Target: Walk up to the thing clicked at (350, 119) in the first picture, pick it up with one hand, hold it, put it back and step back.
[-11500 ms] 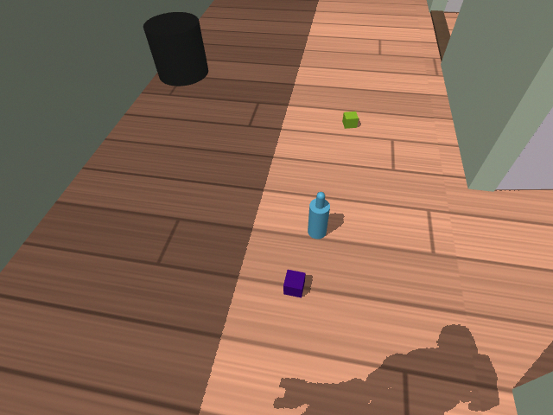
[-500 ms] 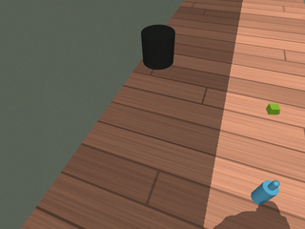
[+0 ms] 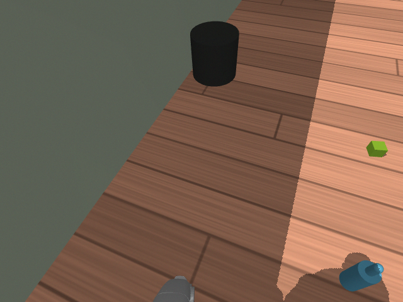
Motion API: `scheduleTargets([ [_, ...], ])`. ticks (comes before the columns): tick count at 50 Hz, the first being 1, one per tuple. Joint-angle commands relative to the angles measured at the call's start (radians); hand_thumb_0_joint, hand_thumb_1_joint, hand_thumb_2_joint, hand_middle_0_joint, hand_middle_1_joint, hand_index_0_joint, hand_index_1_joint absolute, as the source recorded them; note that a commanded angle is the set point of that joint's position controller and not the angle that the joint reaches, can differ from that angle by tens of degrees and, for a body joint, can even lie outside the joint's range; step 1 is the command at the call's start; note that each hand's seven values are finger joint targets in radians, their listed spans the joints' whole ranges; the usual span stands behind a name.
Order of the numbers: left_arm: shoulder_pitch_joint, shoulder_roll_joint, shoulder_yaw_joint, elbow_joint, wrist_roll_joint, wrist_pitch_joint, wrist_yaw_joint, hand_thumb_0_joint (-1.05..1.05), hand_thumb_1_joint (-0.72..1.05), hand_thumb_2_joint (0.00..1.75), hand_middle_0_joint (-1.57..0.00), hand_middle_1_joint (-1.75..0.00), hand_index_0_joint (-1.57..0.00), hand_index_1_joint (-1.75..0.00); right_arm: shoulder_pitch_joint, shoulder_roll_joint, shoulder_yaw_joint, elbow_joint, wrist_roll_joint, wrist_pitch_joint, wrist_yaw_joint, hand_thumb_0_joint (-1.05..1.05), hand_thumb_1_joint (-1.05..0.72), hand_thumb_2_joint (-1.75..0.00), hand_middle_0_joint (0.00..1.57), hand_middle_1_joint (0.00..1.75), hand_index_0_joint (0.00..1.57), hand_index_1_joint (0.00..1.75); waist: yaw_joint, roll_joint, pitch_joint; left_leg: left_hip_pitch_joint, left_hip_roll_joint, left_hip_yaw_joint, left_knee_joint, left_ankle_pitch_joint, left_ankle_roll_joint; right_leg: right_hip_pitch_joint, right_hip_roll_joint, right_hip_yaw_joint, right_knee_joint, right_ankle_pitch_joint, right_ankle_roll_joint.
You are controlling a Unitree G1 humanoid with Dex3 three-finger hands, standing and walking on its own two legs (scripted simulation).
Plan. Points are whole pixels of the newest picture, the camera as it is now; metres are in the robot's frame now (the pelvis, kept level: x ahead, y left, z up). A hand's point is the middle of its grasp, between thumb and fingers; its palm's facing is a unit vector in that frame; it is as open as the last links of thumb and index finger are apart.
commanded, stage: walk up
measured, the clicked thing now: (376, 149) +1.04 -0.96 -0.74
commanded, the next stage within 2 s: stand in 1.10 s
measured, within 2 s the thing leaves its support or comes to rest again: neither
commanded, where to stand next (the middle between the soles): +0.14 +0.01 m, yaw -1 degrees
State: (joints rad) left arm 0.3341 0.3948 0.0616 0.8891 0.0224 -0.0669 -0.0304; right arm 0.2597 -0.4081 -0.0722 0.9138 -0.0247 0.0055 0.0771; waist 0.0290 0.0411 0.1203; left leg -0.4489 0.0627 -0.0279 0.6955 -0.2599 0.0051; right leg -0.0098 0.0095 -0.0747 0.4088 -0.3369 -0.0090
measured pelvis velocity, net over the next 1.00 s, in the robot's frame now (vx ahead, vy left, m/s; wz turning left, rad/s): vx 0.12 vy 0.02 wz -0.03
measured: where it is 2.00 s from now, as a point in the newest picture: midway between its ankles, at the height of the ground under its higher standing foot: outside the picture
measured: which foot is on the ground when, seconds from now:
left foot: up 0.00-0.04, down 0.06-1.00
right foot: down 0.00-0.08, up 0.10-0.38, down 0.40-1.00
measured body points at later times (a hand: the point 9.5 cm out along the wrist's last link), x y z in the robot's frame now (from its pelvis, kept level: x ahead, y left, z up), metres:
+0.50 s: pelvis +0.11 +0.01 -0.02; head +0.15 -0.01 +0.43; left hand +0.19 +0.32 -0.13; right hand +0.20 -0.31 -0.14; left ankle +0.12 +0.13 -0.72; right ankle +0.16 -0.12 -0.74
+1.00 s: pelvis +0.12 +0.02 +0.00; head +0.13 +0.03 +0.45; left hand +0.24 +0.32 -0.13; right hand +0.21 -0.28 -0.12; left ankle +0.11 +0.14 -0.73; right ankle +0.16 -0.12 -0.73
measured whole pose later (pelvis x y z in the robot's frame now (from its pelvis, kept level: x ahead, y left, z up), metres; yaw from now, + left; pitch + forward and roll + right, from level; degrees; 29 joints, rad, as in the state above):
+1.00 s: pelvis +0.12 +0.02 +0.00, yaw -2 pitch -3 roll +0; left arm 0.07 0.37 0.00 1.07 0.00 -0.01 -0.01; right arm 0.10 -0.35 0.01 1.06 0.01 0.00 0.01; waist 0.01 -0.02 0.07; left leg -0.15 0.01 -0.01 0.49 -0.29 -0.01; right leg -0.23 -0.04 -0.02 0.47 -0.19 0.02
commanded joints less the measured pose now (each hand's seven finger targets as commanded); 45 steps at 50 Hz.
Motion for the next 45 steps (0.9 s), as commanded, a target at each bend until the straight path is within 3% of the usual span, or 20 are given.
scheduleTargets([
  [1, -0.044, 0.279, 0.066, -0.109, -0.008, -0.019, 0.022, 0.00, 0.90, 0.90, -0.20, -0.30, -0.20, -0.30, 0.022, -0.167, -0.062, -0.110, -0.006, -0.046, -0.004, 0.00, -0.90, -0.90, 0.20, 0.30, 0.20, 0.30, -0.062, -0.128, -0.057, 0.256, -0.017, 0.094, -0.126, 0.109, 0.036, -0.204, -0.236, 0.094, 0.046, 0.407, -0.157],
  [2, -0.020, 0.247, 0.051, -0.112, -0.011, -0.015, 0.022, 0.00, 0.90, 0.90, -0.20, -0.30, -0.20, -0.30, 0.088, -0.188, -0.077, -0.091, -0.009, -0.053, -0.012, 0.00, -0.90, -0.90, 0.20, 0.30, 0.20, 0.30, -0.092, -0.044, -0.090, 0.384, -0.058, 0.114, -0.146, 0.091, 0.051, -0.268, -0.179, 0.047, 0.212, 0.457, -0.132],
  [3, 0.024, 0.193, 0.034, -0.120, -0.015, -0.012, 0.023, 0.00, 0.90, 0.90, -0.20, -0.30, -0.20, -0.30, 0.199, -0.244, -0.098, -0.077, -0.016, -0.059, -0.025, 0.00, -0.90, -0.90, 0.20, 0.30, 0.20, 0.30, -0.137, 0.125, -0.164, 0.505, 0.021, -0.020, -0.237, -0.012, 0.106, -0.342, -0.090, -0.006, 0.487, 0.376, -0.089],
  [4, 0.066, 0.124, 0.022, -0.137, -0.028, -0.009, 0.024, 0.00, 0.90, 0.90, -0.20, -0.30, -0.20, -0.30, 0.236, -0.328, -0.113, -0.101, -0.022, -0.067, -0.037, 0.00, -0.90, -0.90, 0.20, 0.30, 0.20, 0.30, -0.127, 0.296, -0.193, 0.588, 0.287, -0.514, -0.353, -0.077, 0.208, -0.564, 0.086, 0.028, 0.735, -0.134, -0.034],
  [5, 0.063, 0.230, 0.043, -0.119, -0.025, -0.001, 0.037, 0.00, 0.90, 0.90, -0.20, -0.30, -0.20, -0.30, 0.188, -0.351, -0.116, -0.124, 0.019, -0.066, -0.038, 0.00, -0.90, -0.90, 0.20, 0.30, 0.20, 0.30, -0.119, 0.154, -0.230, 0.476, 0.365, -0.647, -0.438, -0.133, 0.306, -0.519, 0.045, 0.171, 0.828, -0.261, -0.055],
  [9, 0.107, 0.227, 0.037, -0.061, -0.029, 0.012, 0.028, 0.00, 0.90, 0.90, -0.20, -0.30, -0.20, -0.30, 0.019, -0.227, -0.064, -0.173, 0.020, -0.070, -0.057, 0.00, -0.90, -0.90, 0.20, 0.30, 0.20, 0.30, -0.024, 0.089, -0.048, 0.179, 0.229, -0.201, -0.410, 0.040, 0.204, -0.440, -0.055, 0.185, 0.714, -0.101, -0.046],
  [13, 0.058, 0.163, 0.026, -0.058, -0.016, 0.021, 0.025, 0.00, 0.90, 0.90, -0.20, -0.30, -0.20, -0.30, 0.010, -0.211, -0.044, -0.177, 0.000, -0.069, -0.069, 0.00, -0.90, -0.90, 0.20, 0.30, 0.20, 0.30, -0.033, 0.120, -0.078, 0.171, 0.221, -0.080, -0.321, 0.354, 0.227, -0.352, -0.061, 0.098, 0.415, -0.077, -0.002],
  [16, 0.052, 0.155, 0.033, -0.042, -0.019, 0.028, 0.035, 0.00, 0.90, 0.90, -0.20, -0.30, -0.20, -0.30, -0.028, -0.207, -0.031, -0.185, 0.014, -0.055, -0.071, 0.00, -0.90, -0.90, 0.20, 0.30, 0.20, 0.30, -0.017, 0.132, -0.137, 0.143, 0.224, -0.065, -0.211, 0.486, 0.202, -0.248, -0.034, 0.059, 0.335, 0.014, -0.008],
  [19, 0.044, 0.202, 0.046, -0.033, -0.003, 0.024, 0.041, 0.00, 0.90, 0.90, -0.20, -0.30, -0.20, -0.30, -0.095, -0.180, -0.019, -0.197, 0.035, -0.027, -0.074, 0.00, -0.90, -0.90, 0.20, 0.30, 0.20, 0.30, 0.017, 0.042, -0.158, 0.050, 0.151, -0.027, -0.088, 0.175, 0.109, -0.146, -0.039, 0.077, 0.179, 0.181, -0.046],
  [20, 0.006, 0.233, 0.050, -0.050, 0.003, 0.017, 0.045, 0.00, 0.90, 0.90, -0.20, -0.30, -0.20, -0.30, -0.064, -0.134, -0.005, -0.188, 0.043, -0.019, -0.075, 0.00, -0.90, -0.90, 0.20, 0.30, 0.20, 0.30, 0.001, -0.095, -0.140, 0.019, 0.082, 0.021, 0.012, 0.037, 0.056, -0.180, -0.158, 0.261, 0.066, 0.223, -0.082],
  [21, -0.060, 0.289, 0.053, -0.077, 0.002, 0.005, 0.045, 0.00, 0.90, 0.90, -0.20, -0.30, -0.20, -0.30, -0.041, -0.103, 0.006, -0.178, 0.045, -0.004, -0.075, 0.00, -0.90, -0.90, 0.20, 0.30, 0.20, 0.30, -0.036, -0.208, -0.086, 0.020, -0.039, 0.056, 0.135, -0.189, 0.006, -0.304, -0.342, 0.529, -0.066, 0.220, -0.167],
  [22, -0.093, 0.328, 0.054, -0.077, -0.004, 0.009, 0.047, 0.00, 0.90, 0.90, -0.20, -0.30, -0.20, -0.30, -0.053, -0.167, -0.019, -0.156, 0.041, 0.011, -0.086, 0.00, -0.90, -0.90, 0.20, 0.30, 0.20, 0.30, -0.016, -0.236, -0.070, 0.074, -0.048, 0.009, 0.279, -0.370, 0.016, -0.398, -0.399, 0.573, -0.066, 0.261, -0.280],
  [24, -0.114, 0.276, 0.042, -0.075, -0.008, 0.012, 0.055, 0.00, 0.90, 0.90, -0.20, -0.30, -0.20, -0.30, -0.038, -0.170, -0.021, -0.126, 0.044, 0.018, -0.087, 0.00, -0.90, -0.90, 0.20, 0.30, 0.20, 0.30, -0.027, -0.181, -0.073, 0.043, -0.046, -0.067, 0.327, -0.332, 0.022, -0.347, -0.323, 0.457, -0.015, 0.298, -0.243],
  [28, -0.141, 0.241, 0.033, -0.067, 0.004, 0.019, 0.057, 0.00, 0.90, 0.90, -0.20, -0.30, -0.20, -0.30, -0.006, -0.153, -0.007, -0.070, 0.041, -0.011, -0.084, 0.00, -0.90, -0.90, 0.20, 0.30, 0.20, 0.30, -0.025, -0.224, -0.218, 0.090, -0.039, 0.001, 0.034, -0.264, 0.005, -0.150, -0.262, 0.307, 0.141, 0.537, -0.196],
  [30, -0.173, 0.231, 0.025, -0.061, -0.016, 0.032, 0.056, 0.00, 0.90, 0.90, -0.20, -0.30, -0.20, -0.30, 0.020, -0.142, -0.009, -0.036, 0.027, -0.024, -0.087, 0.00, -0.90, -0.90, 0.20, 0.30, 0.20, 0.30, -0.048, -0.191, -0.246, 0.213, -0.051, 0.018, -0.203, -0.029, 0.006, -0.168, -0.226, 0.241, 0.243, 0.588, -0.147],
  [31, -0.165, 0.205, 0.016, -0.066, -0.026, 0.039, 0.054, 0.00, 0.90, 0.90, -0.20, -0.30, -0.20, -0.30, -0.003, -0.174, -0.016, -0.037, 0.011, -0.031, -0.093, 0.00, -0.90, -0.90, 0.20, 0.30, 0.20, 0.30, -0.037, -0.143, -0.241, 0.294, 0.005, -0.067, -0.246, 0.120, 0.033, -0.264, -0.208, 0.225, 0.272, 0.511, -0.099],
  [32, -0.161, 0.160, 0.001, -0.061, -0.035, 0.044, 0.051, 0.00, 0.90, 0.90, -0.20, -0.30, -0.20, -0.30, -0.089, -0.232, -0.024, -0.056, 0.009, -0.038, -0.092, 0.00, -0.90, -0.90, 0.20, 0.30, 0.20, 0.30, 0.001, -0.003, -0.220, 0.268, 0.133, -0.252, -0.257, 0.196, 0.085, -0.325, -0.108, 0.154, 0.277, 0.312, -0.036],
  [33, -0.186, 0.194, 0.012, -0.029, -0.030, 0.052, 0.052, 0.00, 0.90, 0.90, -0.20, -0.30, -0.20, -0.30, -0.147, -0.257, -0.023, -0.055, 0.024, -0.038, -0.084, 0.00, -0.90, -0.90, 0.20, 0.30, 0.20, 0.30, 0.005, 0.020, -0.177, 0.155, 0.171, -0.256, -0.222, 0.179, 0.146, -0.242, -0.062, 0.106, 0.254, 0.099, -0.020],
  [37, -0.233, 0.201, 0.005, 0.014, -0.024, 0.032, 0.041, 0.00, 0.90, 0.90, -0.20, -0.30, -0.20, -0.30, -0.130, -0.179, 0.011, -0.004, 0.035, -0.038, -0.082, 0.00, -0.90, -0.90, 0.20, 0.30, 0.20, 0.30, -0.017, 0.014, -0.191, 0.163, 0.049, -0.104, -0.202, 0.157, 0.045, -0.140, -0.139, 0.159, 0.148, 0.323, -0.062],
  [45, -0.290, 0.178, -0.014, 0.100, -0.030, 0.037, 0.037, 0.00, 0.90, 0.90, -0.20, -0.30, -0.20, -0.30, -0.197, -0.174, 0.025, 0.066, 0.030, -0.034, -0.080, 0.00, -0.90, -0.90, 0.20, 0.30, 0.20, 0.30, -0.011, 0.021, -0.144, 0.208, 0.064, -0.108, -0.323, 0.136, 0.040, -0.129, -0.126, 0.128, 0.043, 0.281, -0.031],
])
